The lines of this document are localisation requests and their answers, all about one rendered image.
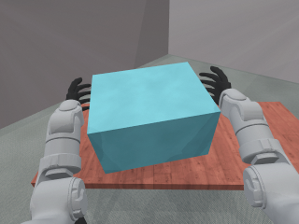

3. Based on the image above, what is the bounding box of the right robot upper arm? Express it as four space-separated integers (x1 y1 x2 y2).
243 162 299 224

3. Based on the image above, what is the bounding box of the robot right hand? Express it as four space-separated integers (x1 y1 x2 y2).
199 65 232 105

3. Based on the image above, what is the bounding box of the carton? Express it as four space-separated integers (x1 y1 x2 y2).
87 62 221 174

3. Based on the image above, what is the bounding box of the robot left hand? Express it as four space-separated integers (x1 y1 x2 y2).
65 77 91 111

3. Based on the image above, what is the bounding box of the robot left forearm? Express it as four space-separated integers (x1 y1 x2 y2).
29 99 85 219

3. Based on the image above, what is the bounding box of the table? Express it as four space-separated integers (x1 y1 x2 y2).
31 102 299 224

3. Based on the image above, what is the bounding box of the robot right forearm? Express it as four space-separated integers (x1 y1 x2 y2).
219 89 299 176

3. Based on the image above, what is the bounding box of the left robot upper arm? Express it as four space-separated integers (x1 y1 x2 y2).
21 176 88 224

